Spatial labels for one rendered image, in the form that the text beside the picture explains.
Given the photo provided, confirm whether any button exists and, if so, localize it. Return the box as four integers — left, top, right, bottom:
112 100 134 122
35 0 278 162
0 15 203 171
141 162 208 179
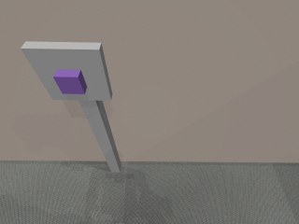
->
53 69 87 94

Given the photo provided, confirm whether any panel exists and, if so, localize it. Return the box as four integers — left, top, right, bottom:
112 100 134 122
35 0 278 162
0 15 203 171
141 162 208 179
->
21 41 121 173

